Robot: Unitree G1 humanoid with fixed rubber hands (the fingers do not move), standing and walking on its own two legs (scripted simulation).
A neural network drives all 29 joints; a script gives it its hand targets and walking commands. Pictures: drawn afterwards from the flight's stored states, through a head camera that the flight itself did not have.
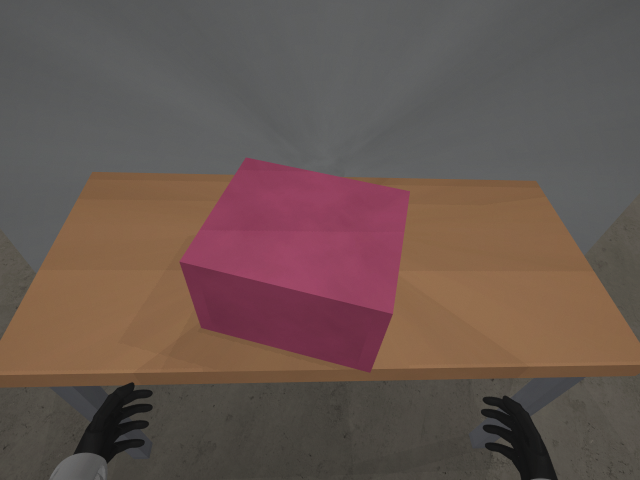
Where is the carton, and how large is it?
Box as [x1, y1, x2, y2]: [179, 158, 409, 372]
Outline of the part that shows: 245,158 179,261 201,327 369,372 392,314 409,191 265,161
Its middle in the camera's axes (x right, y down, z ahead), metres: -0.02 +0.03 +0.65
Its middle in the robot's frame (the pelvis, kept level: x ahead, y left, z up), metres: +0.47 +0.04 -0.03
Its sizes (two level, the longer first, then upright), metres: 0.286 0.241 0.177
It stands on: a table, 0.64 m high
